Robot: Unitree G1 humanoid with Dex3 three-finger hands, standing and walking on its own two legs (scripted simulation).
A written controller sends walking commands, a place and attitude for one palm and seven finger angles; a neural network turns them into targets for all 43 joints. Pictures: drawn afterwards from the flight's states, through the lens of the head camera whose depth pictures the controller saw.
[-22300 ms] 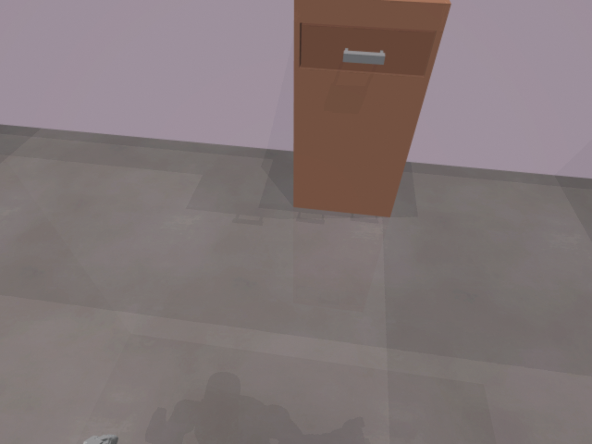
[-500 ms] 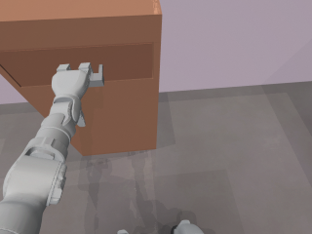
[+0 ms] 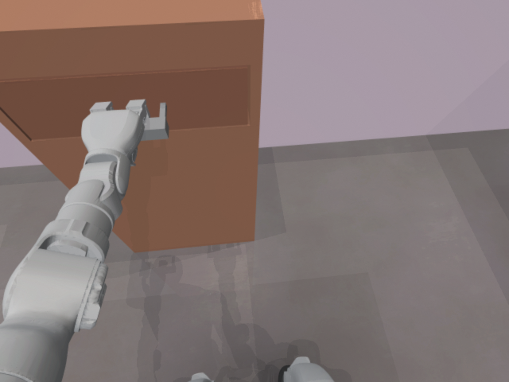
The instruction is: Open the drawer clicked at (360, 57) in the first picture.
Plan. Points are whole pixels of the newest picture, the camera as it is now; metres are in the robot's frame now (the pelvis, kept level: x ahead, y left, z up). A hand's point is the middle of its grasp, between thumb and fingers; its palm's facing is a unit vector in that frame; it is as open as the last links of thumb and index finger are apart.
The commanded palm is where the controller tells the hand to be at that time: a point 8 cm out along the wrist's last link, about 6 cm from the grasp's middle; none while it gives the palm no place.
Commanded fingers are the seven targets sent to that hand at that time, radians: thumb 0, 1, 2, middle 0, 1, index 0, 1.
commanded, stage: close the thumb around the handle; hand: left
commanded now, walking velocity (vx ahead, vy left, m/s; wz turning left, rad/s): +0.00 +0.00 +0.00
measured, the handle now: (129, 120) +0.56 +0.18 +0.04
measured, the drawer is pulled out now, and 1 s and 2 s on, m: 0.00 0.06 0.20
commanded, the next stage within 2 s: pull the drawer open in 0.16 s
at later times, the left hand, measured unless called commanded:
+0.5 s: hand (127, 154) +0.50 +0.19 +0.02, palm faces -0.06 -0.03 -1.00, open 6.3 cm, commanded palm +0.46 +0.19 +0.07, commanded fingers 0.00 0.90 0.90 -0.40 -1.35 -0.40 -1.35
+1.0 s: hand (124, 184) +0.44 +0.18 +0.02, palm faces -0.03 -0.04 -1.00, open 6.3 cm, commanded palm +0.40 +0.19 +0.07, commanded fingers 0.00 0.90 0.90 -0.40 -1.35 -0.40 -1.35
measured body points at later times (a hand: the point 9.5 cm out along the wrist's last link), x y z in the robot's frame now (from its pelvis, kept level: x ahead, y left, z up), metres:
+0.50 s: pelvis +0.00 +0.00 +0.00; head +0.11 -0.01 +0.44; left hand +0.49 +0.18 +0.07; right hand -0.01 -0.27 -0.13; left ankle -0.03 +0.10 -0.70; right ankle +0.01 -0.12 -0.70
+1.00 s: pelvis +0.02 +0.00 +0.01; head +0.09 -0.02 +0.46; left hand +0.43 +0.18 +0.07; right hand +0.10 -0.27 -0.12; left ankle -0.03 +0.10 -0.70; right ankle +0.01 -0.12 -0.70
